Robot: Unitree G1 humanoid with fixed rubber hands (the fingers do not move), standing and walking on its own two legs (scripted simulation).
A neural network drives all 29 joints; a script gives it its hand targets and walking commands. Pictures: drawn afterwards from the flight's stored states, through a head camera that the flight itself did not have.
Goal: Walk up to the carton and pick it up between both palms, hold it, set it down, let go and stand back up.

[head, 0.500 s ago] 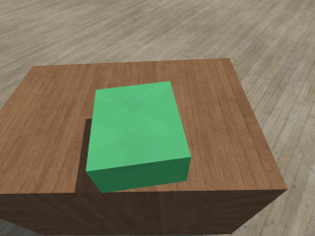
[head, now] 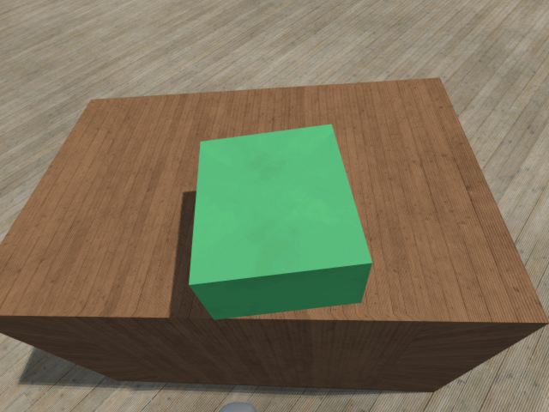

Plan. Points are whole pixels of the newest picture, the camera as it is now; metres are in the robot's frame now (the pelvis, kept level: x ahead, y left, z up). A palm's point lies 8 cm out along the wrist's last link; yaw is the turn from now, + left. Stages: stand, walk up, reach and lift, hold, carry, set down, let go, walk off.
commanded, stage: walk up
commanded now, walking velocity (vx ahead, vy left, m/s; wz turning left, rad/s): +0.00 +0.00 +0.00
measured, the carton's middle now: (275, 217) +0.44 +0.04 -0.04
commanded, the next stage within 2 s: stand in 1.30 s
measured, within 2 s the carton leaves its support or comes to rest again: neither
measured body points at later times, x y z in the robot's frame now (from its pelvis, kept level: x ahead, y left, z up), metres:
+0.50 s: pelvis +0.02 +0.05 +0.00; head +0.03 +0.05 +0.45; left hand +0.00 +0.27 -0.16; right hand +0.01 -0.16 -0.16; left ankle +0.02 +0.16 -0.75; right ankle -0.01 -0.10 -0.74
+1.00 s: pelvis -0.01 +0.02 -0.02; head +0.01 +0.00 +0.43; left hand +0.00 +0.25 -0.17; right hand +0.02 -0.21 -0.18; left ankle +0.02 +0.16 -0.74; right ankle -0.02 -0.08 -0.75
